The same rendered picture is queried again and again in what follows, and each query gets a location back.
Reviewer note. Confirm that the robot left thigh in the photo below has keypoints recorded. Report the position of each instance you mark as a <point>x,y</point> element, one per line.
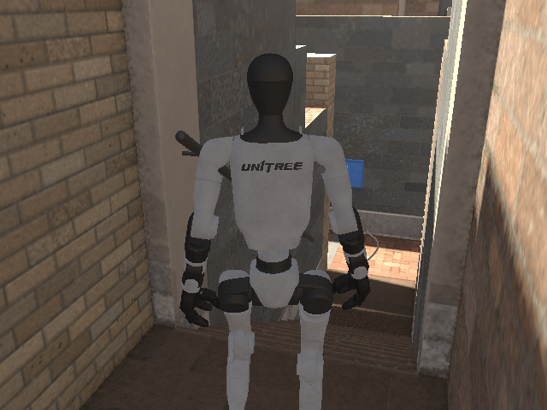
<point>234,295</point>

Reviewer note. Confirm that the robot left shin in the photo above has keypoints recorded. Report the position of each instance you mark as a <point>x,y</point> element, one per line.
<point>237,378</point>

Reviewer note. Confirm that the left robot forearm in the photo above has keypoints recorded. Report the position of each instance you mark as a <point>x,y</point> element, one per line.
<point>195,261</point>

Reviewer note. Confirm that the robot left upper arm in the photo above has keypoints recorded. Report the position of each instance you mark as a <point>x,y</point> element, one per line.
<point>214,154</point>

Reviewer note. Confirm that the robot right upper arm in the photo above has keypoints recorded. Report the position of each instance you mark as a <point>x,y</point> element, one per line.
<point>329,153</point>

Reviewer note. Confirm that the right robot forearm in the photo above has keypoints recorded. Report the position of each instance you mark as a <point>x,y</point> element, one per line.
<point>355,251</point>

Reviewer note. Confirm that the left robot hand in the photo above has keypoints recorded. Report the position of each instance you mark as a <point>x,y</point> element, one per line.
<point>191,300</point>

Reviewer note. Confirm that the right robot hand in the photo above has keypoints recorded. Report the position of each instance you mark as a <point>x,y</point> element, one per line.
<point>346,283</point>

